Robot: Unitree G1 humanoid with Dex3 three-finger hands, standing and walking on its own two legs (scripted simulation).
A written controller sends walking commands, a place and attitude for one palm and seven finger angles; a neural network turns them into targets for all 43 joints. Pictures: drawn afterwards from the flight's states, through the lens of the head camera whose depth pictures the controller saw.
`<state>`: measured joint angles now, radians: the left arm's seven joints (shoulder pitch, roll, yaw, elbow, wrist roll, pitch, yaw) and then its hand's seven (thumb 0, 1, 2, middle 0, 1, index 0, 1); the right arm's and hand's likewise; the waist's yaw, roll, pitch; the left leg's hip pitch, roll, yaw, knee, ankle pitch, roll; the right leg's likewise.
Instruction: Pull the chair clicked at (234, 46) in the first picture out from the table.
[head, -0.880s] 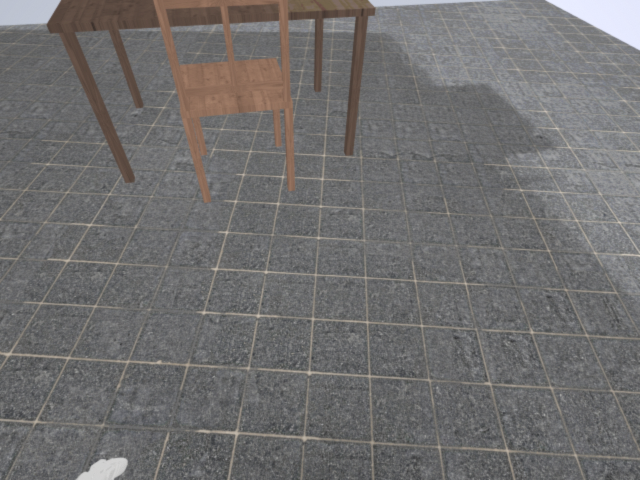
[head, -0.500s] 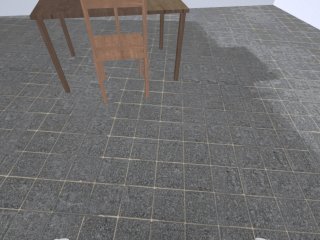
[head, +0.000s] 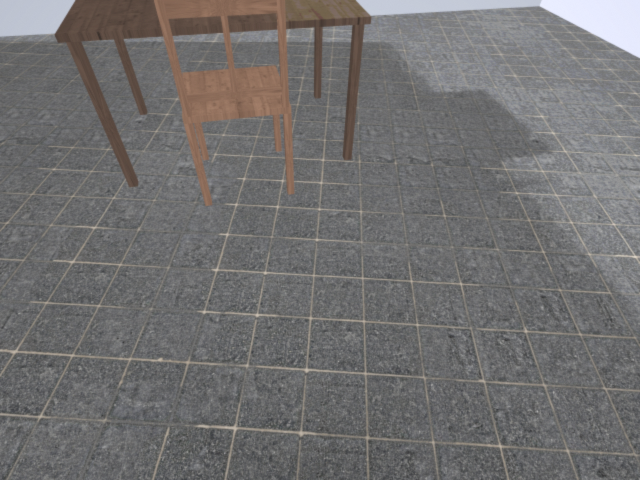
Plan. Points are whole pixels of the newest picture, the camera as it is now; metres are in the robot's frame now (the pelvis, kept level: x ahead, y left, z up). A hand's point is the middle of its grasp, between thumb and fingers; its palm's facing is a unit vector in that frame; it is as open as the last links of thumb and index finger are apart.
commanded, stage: stand and wait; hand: left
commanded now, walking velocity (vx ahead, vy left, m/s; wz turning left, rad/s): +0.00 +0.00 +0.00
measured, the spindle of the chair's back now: (229, 55) +1.46 +0.41 -0.10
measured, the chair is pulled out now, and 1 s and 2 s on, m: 0.00 0.00 0.00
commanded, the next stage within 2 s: look at it before walking up in 0.04 s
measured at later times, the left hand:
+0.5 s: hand out of the picture +0.07 +0.24 -0.16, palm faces -0.02 -0.94 -0.33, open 7.4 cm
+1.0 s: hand out of the picture +0.05 +0.21 -0.18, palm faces -0.04 -0.97 -0.24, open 7.4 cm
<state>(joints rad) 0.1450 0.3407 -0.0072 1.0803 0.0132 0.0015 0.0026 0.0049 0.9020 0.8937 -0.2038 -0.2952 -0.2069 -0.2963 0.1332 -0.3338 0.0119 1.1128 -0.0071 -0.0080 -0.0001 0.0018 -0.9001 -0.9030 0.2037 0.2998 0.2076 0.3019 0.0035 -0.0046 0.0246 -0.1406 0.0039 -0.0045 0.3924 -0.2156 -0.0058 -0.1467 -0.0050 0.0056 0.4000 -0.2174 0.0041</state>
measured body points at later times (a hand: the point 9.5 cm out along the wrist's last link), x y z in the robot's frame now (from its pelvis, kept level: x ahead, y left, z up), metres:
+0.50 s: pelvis +0.00 +0.00 +0.00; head +0.00 +0.00 +0.45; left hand +0.07 +0.29 -0.13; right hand +0.08 -0.30 -0.13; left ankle +0.00 +0.12 -0.74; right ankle +0.00 -0.12 -0.74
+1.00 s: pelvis +0.03 -0.01 -0.01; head +0.02 +0.00 +0.44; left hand +0.05 +0.26 -0.16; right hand +0.06 -0.27 -0.16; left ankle +0.00 +0.12 -0.74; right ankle +0.00 -0.12 -0.74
